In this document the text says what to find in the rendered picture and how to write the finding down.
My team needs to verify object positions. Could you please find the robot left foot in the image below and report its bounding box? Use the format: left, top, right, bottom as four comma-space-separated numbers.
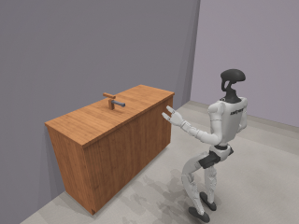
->
188, 206, 210, 223

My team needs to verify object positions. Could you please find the robot right foot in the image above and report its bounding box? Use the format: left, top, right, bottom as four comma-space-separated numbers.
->
199, 191, 217, 211

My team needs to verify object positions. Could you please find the robot left forearm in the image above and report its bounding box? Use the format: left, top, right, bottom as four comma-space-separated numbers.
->
180, 120, 219, 145

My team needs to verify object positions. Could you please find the counter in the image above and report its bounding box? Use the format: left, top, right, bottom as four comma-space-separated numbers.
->
44, 84, 175, 215

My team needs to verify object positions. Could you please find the tap lever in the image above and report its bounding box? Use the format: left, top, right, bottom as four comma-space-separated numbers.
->
111, 100, 125, 107

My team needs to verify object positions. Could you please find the right robot upper arm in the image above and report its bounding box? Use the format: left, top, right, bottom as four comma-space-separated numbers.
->
238, 97, 248, 131

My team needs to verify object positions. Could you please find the left robot upper arm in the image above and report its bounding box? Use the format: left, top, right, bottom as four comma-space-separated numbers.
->
207, 102, 224, 146

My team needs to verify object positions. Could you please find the robot foot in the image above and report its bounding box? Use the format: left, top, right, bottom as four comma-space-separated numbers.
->
188, 206, 210, 223
199, 191, 217, 211

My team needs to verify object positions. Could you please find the robot left hand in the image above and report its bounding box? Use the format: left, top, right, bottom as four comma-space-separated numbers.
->
162, 106, 184, 127

